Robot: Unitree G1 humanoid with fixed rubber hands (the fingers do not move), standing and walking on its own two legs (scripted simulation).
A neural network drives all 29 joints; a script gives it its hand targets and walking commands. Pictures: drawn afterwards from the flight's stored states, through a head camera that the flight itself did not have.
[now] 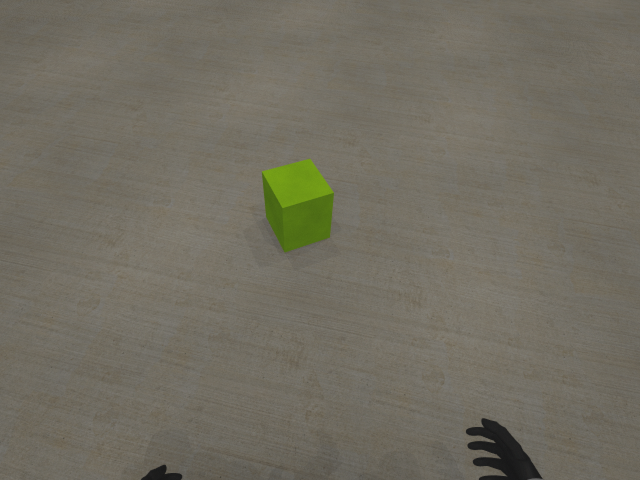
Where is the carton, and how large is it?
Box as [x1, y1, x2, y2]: [262, 159, 333, 251]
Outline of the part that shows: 310,159 262,171 266,217 284,251 329,237 333,192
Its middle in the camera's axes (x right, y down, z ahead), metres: -0.09 -0.15 +1.54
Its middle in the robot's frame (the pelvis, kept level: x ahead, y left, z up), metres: +1.16 +0.01 -0.62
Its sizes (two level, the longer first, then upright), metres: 0.210 0.200 0.250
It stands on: the floor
